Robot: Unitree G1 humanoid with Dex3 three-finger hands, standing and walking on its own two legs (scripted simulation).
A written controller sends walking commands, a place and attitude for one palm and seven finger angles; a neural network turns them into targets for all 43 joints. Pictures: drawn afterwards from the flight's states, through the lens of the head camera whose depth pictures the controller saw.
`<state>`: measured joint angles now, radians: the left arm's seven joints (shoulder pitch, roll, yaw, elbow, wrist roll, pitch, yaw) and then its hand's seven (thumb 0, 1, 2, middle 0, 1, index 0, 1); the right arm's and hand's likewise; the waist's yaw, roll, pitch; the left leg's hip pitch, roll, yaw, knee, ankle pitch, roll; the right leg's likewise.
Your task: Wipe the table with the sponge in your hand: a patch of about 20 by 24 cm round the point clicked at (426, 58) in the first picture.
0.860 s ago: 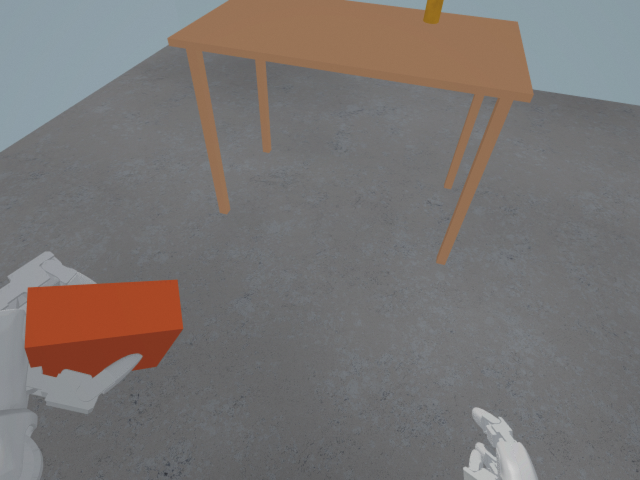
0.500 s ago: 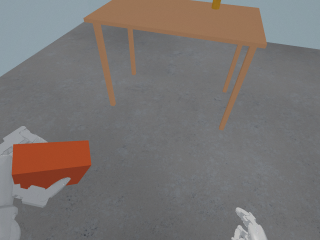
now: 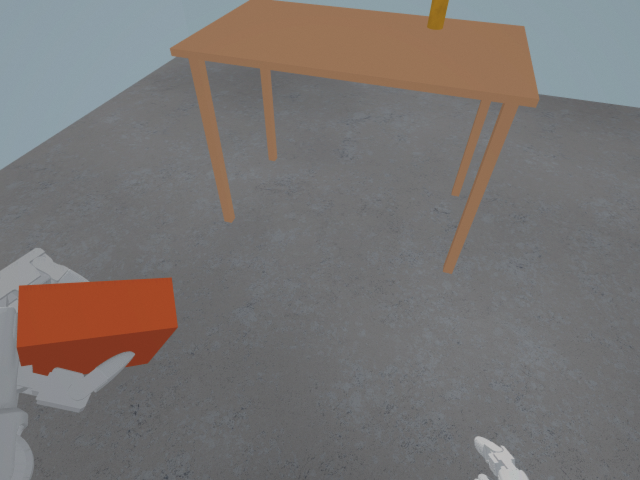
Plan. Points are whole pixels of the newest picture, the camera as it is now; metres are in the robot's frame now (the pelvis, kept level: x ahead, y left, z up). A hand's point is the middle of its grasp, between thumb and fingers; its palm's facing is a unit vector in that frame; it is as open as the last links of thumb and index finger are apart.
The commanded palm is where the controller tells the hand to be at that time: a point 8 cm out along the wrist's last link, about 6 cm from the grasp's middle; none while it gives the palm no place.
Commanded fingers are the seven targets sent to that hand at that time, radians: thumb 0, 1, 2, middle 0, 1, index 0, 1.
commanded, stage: walk to a spot facing it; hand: left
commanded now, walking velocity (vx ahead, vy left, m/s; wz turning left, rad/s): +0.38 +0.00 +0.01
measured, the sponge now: (117, 330) +0.22 +0.21 +0.15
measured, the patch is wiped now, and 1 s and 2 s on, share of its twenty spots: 0.00 0.00 0.00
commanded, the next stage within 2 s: turn to face it in 1.16 s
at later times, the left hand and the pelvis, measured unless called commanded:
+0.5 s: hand (150, 206) +0.37 +0.22 +0.19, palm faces +0.35 -0.82 -0.46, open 9.3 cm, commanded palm +0.31 +0.27 +0.19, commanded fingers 0.00 0.10 1.30 -1.20 -1.60 -1.20 -1.60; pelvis +0.14 -0.01 +0.01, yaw -3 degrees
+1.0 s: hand (206, 133) +0.52 +0.19 +0.19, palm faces +0.44 -0.75 -0.49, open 9.3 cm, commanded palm +0.47 +0.23 +0.19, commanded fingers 0.00 0.10 1.30 -1.20 -1.60 -1.20 -1.60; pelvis +0.32 -0.06 +0.01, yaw +3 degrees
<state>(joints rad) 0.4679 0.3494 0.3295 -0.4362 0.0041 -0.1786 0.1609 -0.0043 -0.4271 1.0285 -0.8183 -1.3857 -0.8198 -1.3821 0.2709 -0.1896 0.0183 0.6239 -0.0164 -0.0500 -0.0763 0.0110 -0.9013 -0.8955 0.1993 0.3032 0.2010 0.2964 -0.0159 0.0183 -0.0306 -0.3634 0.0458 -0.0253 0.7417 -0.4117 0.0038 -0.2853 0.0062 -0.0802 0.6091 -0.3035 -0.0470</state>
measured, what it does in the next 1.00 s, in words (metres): walks ahead: left foot, then right foot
